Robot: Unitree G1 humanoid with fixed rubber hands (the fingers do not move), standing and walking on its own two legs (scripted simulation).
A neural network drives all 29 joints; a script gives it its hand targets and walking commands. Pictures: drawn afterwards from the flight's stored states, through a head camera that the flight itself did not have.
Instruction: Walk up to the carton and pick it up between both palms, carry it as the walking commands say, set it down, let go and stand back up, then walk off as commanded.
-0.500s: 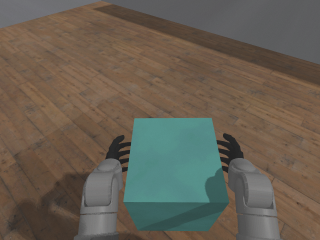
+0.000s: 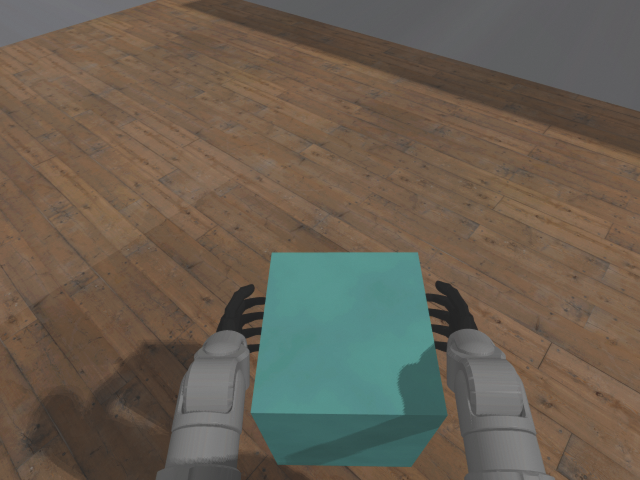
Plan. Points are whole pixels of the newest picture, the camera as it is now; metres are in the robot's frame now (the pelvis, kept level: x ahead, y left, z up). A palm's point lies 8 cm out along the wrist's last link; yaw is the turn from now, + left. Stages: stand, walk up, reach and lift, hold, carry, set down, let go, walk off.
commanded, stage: hold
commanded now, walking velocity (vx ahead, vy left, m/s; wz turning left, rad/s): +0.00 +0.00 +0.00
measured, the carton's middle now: (344, 363) +0.29 +0.00 -0.06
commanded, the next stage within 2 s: set down in 0.04 s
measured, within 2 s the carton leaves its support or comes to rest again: neither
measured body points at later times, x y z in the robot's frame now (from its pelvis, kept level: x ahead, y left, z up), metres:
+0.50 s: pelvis -0.03 -0.01 -0.01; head -0.03 -0.03 +0.44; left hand +0.30 +0.15 +0.01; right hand +0.31 -0.14 +0.01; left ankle -0.03 +0.12 -0.74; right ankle +0.05 -0.12 -0.74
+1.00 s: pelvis -0.04 +0.00 -0.04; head +0.11 -0.01 +0.38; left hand +0.33 +0.15 -0.10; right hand +0.33 -0.15 -0.10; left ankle -0.03 +0.12 -0.74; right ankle +0.05 -0.12 -0.74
